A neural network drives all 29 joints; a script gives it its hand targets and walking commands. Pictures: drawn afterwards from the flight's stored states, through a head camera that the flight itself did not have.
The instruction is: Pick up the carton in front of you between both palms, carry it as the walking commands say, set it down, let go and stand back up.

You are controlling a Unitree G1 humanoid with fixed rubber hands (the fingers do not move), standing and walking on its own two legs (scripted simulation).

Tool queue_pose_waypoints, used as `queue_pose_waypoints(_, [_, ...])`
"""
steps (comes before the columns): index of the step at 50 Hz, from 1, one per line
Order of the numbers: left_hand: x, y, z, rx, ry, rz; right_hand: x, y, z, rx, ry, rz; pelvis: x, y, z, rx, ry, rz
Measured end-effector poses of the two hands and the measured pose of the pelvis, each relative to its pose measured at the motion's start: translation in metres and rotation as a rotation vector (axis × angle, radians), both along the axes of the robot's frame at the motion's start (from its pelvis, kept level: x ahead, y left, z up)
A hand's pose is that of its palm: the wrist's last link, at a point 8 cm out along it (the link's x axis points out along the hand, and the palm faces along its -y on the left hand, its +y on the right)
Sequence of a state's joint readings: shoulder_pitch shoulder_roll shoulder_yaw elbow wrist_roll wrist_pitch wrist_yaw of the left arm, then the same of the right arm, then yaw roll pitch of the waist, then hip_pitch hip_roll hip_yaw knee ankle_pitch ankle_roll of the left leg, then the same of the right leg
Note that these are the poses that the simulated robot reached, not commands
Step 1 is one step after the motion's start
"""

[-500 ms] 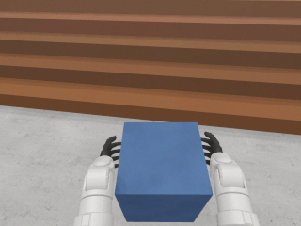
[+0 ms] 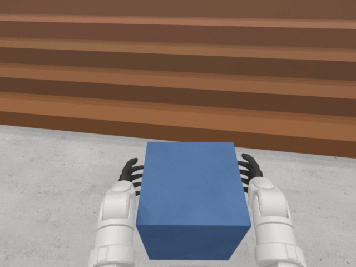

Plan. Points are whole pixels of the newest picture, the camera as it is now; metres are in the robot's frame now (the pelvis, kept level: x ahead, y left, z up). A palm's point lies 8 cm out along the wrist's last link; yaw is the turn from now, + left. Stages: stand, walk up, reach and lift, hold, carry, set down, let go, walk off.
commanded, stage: hold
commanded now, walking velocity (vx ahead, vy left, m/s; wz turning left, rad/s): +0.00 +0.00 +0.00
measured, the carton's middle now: (189, 203) +0.29 +0.00 -0.02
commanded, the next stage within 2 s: carry in 0.48 s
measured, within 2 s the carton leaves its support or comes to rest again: neither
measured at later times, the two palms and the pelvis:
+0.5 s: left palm (125, 188) +0.28 +0.15 +0.05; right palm (253, 184) +0.29 -0.15 +0.06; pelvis +0.00 +0.00 +0.00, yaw +0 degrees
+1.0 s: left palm (131, 147) +0.39 +0.15 +0.08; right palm (246, 145) +0.39 -0.15 +0.08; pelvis +0.13 +0.00 +0.00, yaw -1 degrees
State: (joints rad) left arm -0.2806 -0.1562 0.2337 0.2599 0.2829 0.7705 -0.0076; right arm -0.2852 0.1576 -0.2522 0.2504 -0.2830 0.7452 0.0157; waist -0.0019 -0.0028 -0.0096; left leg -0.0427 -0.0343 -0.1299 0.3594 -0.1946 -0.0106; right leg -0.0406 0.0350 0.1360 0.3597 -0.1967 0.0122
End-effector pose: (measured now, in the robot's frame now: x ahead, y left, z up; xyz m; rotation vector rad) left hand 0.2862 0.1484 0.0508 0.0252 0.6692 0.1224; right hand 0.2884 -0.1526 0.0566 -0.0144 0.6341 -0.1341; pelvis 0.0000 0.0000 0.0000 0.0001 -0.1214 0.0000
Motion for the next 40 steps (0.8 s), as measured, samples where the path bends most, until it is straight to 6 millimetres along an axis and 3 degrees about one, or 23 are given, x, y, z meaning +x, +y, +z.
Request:
queue_pose_waypoints(29, [0.000, 0.003, 0.002, -0.009, -0.020, 0.007, 0.001, 0.003, 0.005, -0.013, -0.019, 0.003, 0.002, 0.002, -0.002, 0.002, 0.051, -0.007])
queue_pose_waypoints(34, [0.011, 0.000, 0.011, -0.015, -0.059, 0.021, 0.013, 0.000, 0.012, 0.011, -0.056, -0.003, 0.012, -0.003, -0.009, 0.002, 0.115, -0.012])
queue_pose_waypoints(40, [0.031, -0.004, 0.018, -0.042, -0.023, 0.049, 0.034, -0.003, 0.018, 0.024, -0.021, -0.008, 0.049, -0.008, -0.012, -0.007, 0.159, 0.031])
